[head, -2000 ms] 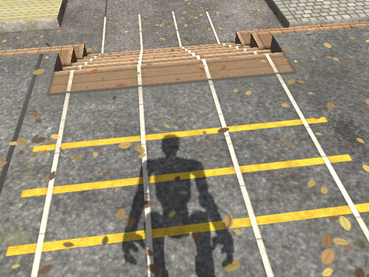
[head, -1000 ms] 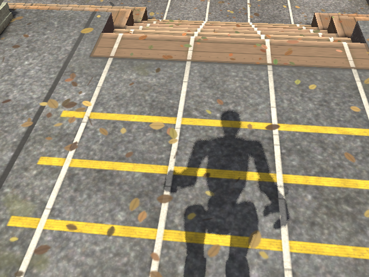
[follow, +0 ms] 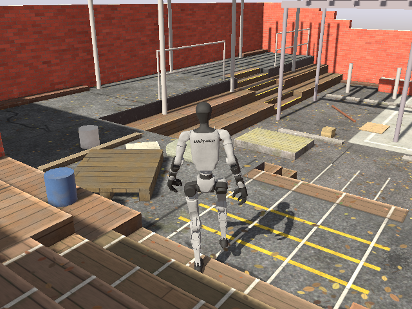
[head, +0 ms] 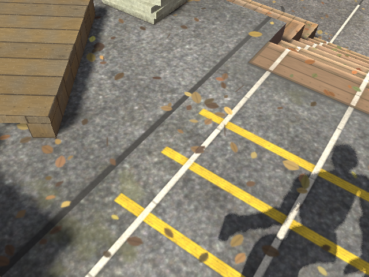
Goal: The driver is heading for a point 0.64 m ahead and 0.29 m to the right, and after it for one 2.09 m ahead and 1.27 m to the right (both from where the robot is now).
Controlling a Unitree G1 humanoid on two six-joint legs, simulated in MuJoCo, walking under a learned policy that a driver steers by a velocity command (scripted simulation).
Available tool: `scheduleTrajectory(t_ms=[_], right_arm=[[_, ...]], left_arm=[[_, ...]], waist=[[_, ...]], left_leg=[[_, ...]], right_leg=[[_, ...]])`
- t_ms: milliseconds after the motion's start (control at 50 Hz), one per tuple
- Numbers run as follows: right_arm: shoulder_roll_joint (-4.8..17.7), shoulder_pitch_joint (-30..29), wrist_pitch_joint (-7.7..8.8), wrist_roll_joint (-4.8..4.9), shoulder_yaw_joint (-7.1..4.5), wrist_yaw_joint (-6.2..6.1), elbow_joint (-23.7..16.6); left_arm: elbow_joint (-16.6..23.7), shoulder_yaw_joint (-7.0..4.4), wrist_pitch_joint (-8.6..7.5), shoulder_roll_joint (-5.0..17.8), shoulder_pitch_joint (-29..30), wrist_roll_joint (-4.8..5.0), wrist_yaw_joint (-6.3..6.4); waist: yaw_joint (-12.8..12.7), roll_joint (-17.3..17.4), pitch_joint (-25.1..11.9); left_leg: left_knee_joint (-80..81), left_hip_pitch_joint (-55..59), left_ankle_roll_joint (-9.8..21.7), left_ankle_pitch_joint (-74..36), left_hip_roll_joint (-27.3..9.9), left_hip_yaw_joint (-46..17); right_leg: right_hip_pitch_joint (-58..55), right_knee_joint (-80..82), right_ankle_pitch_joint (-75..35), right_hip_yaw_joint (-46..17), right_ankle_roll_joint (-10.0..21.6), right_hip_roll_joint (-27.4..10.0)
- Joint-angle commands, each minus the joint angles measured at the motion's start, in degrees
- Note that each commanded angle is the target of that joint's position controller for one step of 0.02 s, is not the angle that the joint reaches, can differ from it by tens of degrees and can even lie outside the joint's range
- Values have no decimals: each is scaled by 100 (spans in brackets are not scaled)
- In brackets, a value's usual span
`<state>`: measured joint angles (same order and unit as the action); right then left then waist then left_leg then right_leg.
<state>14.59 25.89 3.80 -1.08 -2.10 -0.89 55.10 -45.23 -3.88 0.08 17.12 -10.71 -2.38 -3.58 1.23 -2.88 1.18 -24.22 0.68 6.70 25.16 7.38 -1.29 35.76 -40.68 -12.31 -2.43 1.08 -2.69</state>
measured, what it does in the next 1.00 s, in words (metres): goes down, turning right: right foot 0.15 m lower, then left foot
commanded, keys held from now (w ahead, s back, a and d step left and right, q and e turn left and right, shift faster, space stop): w+e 0.86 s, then e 0.14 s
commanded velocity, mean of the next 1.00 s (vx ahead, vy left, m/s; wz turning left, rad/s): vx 0.48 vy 0.00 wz -0.47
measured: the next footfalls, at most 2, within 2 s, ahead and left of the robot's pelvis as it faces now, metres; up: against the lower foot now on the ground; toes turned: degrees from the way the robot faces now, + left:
right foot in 0.24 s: +0.34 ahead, -0.11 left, -0.15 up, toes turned -6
left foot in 0.66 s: +0.62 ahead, +0.01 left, -0.15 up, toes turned -22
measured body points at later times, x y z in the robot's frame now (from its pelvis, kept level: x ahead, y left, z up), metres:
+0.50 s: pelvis +0.33 -0.05 -0.14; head +0.38 -0.06 +0.31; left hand +0.37 +0.20 -0.28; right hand +0.44 -0.31 -0.25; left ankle +0.51 +0.07 -0.81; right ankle +0.30 -0.10 -0.87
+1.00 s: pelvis +0.58 -0.09 -0.13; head +0.61 -0.10 +0.32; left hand +0.84 +0.05 -0.25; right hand +0.44 -0.32 -0.26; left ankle +0.58 +0.02 -0.87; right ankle +0.61 -0.27 -0.82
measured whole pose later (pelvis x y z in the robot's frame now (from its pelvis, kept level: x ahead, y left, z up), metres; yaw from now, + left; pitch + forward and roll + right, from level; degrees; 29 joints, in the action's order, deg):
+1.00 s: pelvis +0.58 -0.09 -0.13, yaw -32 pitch +1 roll +1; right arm 13.7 21.0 4.7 -0.8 -2.8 -0.7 52.3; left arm -44.9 -3.8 0.2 15.9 -7.1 -1.9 -3.1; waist 2.0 -2.4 3.1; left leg -17.9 -4.8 1.0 14.1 -0.9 9.8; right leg 36.9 -48.7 6.4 0.3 1.5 -2.6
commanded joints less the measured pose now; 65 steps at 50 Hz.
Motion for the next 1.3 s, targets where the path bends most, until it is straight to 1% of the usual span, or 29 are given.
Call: scheduleTrajectory(t_ms=[20,180,220,240,260,280,300,320,340,360,400,480,580,640,660,680,700,720,780,880,1040,1120,1140,1160,1180,1200,1220,1240,1300], right_arm=[[619,385,141,-99,-72,-119,-77],[409,973,153,-143,124,-233,410],[607,857,63,-190,70,-232,492],[702,625,96,-77,17,-152,446],[248,1095,120,165,57,-129,349],[936,624,180,282,-19,-161,-5],[867,23,229,258,34,-121,-314],[646,-811,224,-52,88,-93,-415],[468,-712,204,-136,107,-9,-509],[463,-656,106,-371,135,16,-495],[197,-1052,-22,-303,139,10,-708],[-12,-1547,65,-129,235,148,-1004],[302,-2541,42,-64,158,93,-1326],[617,-1606,207,-96,28,66,-1113],[1062,-750,285,-184,-88,-2,-1037],[1559,-436,173,-226,-235,-46,-1023],[1201,-588,57,-112,-256,-47,-1004],[737,-862,33,-99,-146,-30,-1090],[395,-1225,79,-91,-77,-2,-989],[463,-958,266,12,-155,36,-800],[766,-743,120,58,-252,-14,-623],[916,-568,-46,79,-318,-67,-597],[616,-164,-84,5,-248,-36,-780],[412,148,-185,56,-203,-26,-988],[632,1,-285,-80,-240,-12,-894],[445,-337,-303,42,-167,-20,-1041],[550,-772,-319,-12,-173,-50,-1038],[621,-964,-378,-69,-203,-62,-1116],[548,-718,-569,-105,-201,-34,-1020]], left_arm=[[455,-16,-188,189,955,-9,-34],[232,176,-444,-73,1118,58,-31],[-546,32,-423,292,-692,1,68],[-863,-59,-444,484,-1698,-102,98],[-1054,-235,-419,1091,-2370,-141,93],[-962,-281,-364,1027,-2664,202,75],[-757,-339,-272,1155,-2264,162,271],[-724,-252,-167,712,-1514,209,380],[-682,-275,-200,870,-1372,99,448],[-633,-187,-271,542,-1311,97,413],[-691,-57,-493,278,-793,156,358],[-590,-112,-498,425,-602,261,289],[-649,-143,-331,426,-1277,219,278],[-554,-189,-349,599,-1239,135,307],[-377,-121,-441,338,-1219,194,276],[-283,-26,-421,-144,-2011,388,308],[-333,-96,-303,434,-1674,173,350],[-282,-138,-246,512,-1138,77,300],[-168,-107,-123,176,-864,24,131],[63,-74,3,62,-370,17,56],[483,80,-58,-62,595,38,8],[135,-94,-234,327,-656,-119,93],[160,-216,-308,872,-926,-121,179],[317,-358,-210,1416,-963,129,217],[307,-347,-113,1240,-1169,350,244],[429,-329,-24,1082,-738,272,347],[488,-210,35,660,-284,234,385],[464,-143,73,472,-26,232,420],[452,-156,25,484,-47,168,373]], waist=[[303,529,574],[514,82,837],[-289,237,102],[-847,-272,-426],[-635,-1545,-1506],[-1140,-209,-2738],[-1154,79,-2643],[-844,1005,-1454],[-640,280,-1112],[-346,920,-669],[156,960,206],[97,-83,-200],[-398,-50,-60],[124,231,-264],[471,831,-991],[207,2030,-1839],[228,1302,-1481],[271,579,-714],[-75,914,33],[-214,816,1],[-31,1093,-91],[-537,467,-816],[-443,-508,-1337],[-264,-1232,-2087],[-419,-32,-2129],[-457,-496,-1843],[-334,7,-1084],[-149,-204,-570],[36,-20,-641]], left_leg=[[-167,-305,496,-2298,-1516,-851],[-1958,-217,84,-3657,-1347,-279],[-4093,-486,66,-4839,-1386,-253],[-5983,-1364,-153,-3613,-882,373],[-9042,-4429,-615,2340,-328,529],[-9146,-5603,-667,1666,-479,-80],[-8752,-6245,-674,1122,-644,-94],[-7626,-5899,-514,422,-898,86],[-7951,-5775,-478,405,-866,21],[-7374,-5257,-469,387,-1150,-152],[-5198,-4305,-653,-518,-1387,-277],[-2212,-2075,-793,-2609,-908,236],[-1048,-2305,-756,-2453,-754,31],[-188,-884,-529,-1636,-719,-214],[-81,286,-221,-1020,-1823,-1275],[347,1670,583,-771,-3379,-3501],[554,1256,727,451,-3370,-4133],[718,567,562,722,-2992,-3361],[1141,-708,170,-1101,-2315,-1547],[1355,-721,273,-3060,-2286,-395],[480,-673,-102,-4939,-2071,1062],[-2131,-681,-420,-4415,-1874,1274],[-3744,-1981,-644,-1163,-1560,1330],[-5277,-3195,-846,1555,-644,757],[-5580,-3366,-868,1279,-977,29],[-5667,-3768,-888,900,-891,67],[-5097,-3765,-887,313,-1193,-62],[-4607,-3565,-870,60,-1242,-79],[-4189,-2925,-833,-280,-1057,-26]], right_leg=[[650,330,-635,-131,234,216],[-738,2115,-1188,425,474,310],[-2524,2083,-345,488,689,354],[-4050,2134,-1056,419,893,181],[-7290,-381,-4791,-1173,1929,-1462],[-8424,-65,-3629,-2604,2636,-1963],[-7991,976,-658,-3295,2840,-2064],[-6213,1922,743,-2680,2148,-1428],[-5282,2030,538,-3259,2554,-1821],[-4039,2083,471,-3236,2381,-1698],[-1936,2506,46,-2276,1832,-918],[-946,2530,-1152,-987,1259,152],[-2252,2051,-91,-1852,951,-139],[-2154,849,408,-2017,807,91],[-1706,-551,1097,-1483,654,417],[-314,-2152,4387,-502,455,1194],[511,-2835,4544,-216,454,717],[624,-3044,3944,-278,425,458],[211,-2625,3243,-163,280,60],[391,-2348,2538,-47,87,-33],[-926,283,1660,746,162,262],[-2552,1576,1270,680,603,630],[-3866,1232,-1164,-838,884,-781],[-4726,1238,-3329,-3051,1958,-2137],[-4651,1092,-3895,-2476,2114,-1902],[-4139,1590,-1783,-2462,2241,-1841],[-3338,1992,-481,-2062,1851,-1330],[-2674,2167,-30,-1766,1542,-927],[-2123,2257,-19,-1461,1250,-554]])
Velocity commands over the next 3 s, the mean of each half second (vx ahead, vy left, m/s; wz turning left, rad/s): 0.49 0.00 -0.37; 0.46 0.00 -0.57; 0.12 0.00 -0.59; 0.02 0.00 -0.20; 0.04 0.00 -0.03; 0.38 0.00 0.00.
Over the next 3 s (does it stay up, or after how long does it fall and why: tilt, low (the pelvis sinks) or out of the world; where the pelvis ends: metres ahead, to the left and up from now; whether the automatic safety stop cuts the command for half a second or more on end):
stays up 0.79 -0.26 -0.14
